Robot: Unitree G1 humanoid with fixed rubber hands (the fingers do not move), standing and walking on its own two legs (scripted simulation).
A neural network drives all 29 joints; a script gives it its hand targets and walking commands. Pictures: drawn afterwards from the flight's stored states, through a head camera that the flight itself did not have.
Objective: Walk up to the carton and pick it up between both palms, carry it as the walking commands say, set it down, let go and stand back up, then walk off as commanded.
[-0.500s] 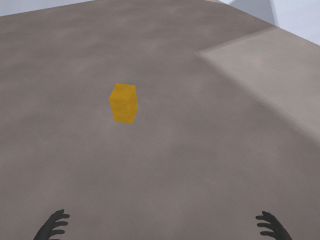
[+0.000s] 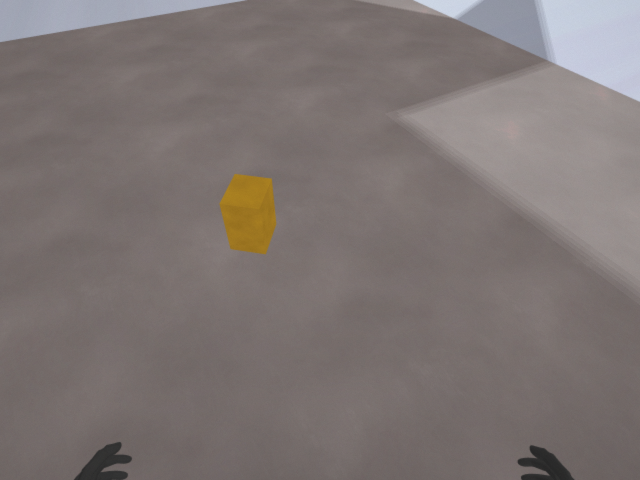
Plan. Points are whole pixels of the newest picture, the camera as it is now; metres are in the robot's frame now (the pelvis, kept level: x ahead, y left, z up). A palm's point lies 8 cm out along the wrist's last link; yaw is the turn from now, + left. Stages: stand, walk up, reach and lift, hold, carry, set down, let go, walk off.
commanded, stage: walk up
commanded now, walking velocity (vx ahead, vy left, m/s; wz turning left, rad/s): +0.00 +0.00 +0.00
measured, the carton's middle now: (250, 214) +1.18 +0.30 -0.65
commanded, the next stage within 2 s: none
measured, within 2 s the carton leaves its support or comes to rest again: neither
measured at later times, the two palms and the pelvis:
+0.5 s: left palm (22, 460) +0.16 +0.40 -0.09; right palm (542, 449) +0.18 -0.28 -0.07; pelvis +0.10 +0.06 -0.01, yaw +6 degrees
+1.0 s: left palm (34, 385) +0.26 +0.42 -0.08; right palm (446, 260) +0.49 -0.22 -0.07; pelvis +0.29 +0.08 -0.01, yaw +9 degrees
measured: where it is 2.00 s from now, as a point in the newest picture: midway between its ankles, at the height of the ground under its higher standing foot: (289, 344)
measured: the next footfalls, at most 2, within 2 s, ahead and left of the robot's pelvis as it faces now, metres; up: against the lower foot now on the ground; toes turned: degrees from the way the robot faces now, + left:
left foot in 0.28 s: +0.13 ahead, +0.17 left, +0.00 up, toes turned +8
right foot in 0.64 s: +0.31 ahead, -0.06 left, +0.00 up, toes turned +4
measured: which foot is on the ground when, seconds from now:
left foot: down 0.00-0.10, up 0.12-0.26, down 0.28-0.66, up 0.68-1.00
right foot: down 0.00-0.28, up 0.30-0.62, down 0.64-1.00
